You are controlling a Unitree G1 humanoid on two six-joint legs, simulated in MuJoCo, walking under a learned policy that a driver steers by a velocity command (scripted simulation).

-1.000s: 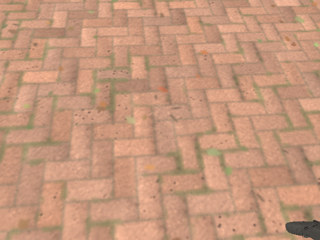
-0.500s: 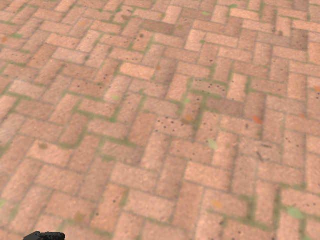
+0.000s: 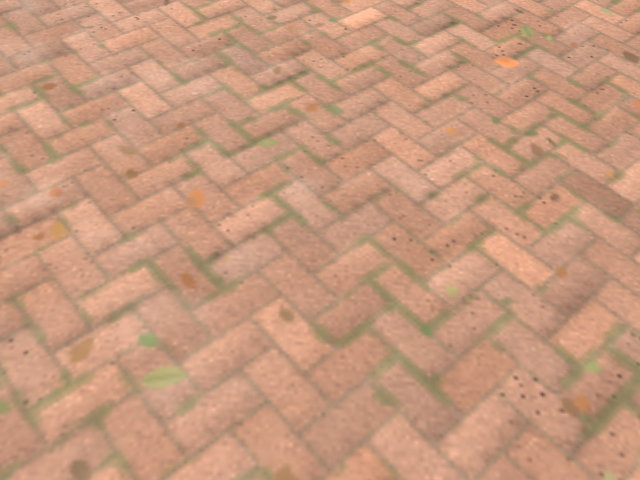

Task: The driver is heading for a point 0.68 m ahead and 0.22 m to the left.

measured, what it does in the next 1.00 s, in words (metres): walks ahead, turning left: right foot, then left foot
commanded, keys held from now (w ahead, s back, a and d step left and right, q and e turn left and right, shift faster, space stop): w+shift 0.44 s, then w+q+shift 0.28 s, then shift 0.28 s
